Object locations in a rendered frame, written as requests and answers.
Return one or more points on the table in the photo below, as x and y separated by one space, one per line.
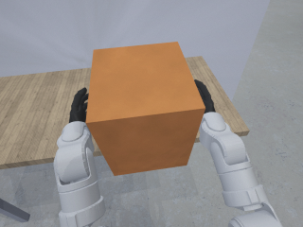
34 109

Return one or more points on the robot left hand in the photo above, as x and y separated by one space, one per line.
78 107

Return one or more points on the right robot upper arm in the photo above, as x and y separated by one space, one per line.
260 218

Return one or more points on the robot left forearm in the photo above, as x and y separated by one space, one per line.
77 178

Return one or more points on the carton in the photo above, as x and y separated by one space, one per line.
144 109

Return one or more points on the robot right hand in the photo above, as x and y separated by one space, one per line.
206 97

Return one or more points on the robot right forearm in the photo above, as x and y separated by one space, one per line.
241 189

